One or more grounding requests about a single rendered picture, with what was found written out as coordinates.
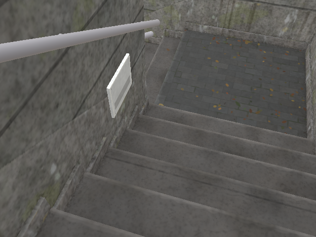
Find stairs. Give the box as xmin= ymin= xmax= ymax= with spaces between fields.
xmin=145 ymin=36 xmax=181 ymax=104
xmin=36 ymin=103 xmax=316 ymax=237

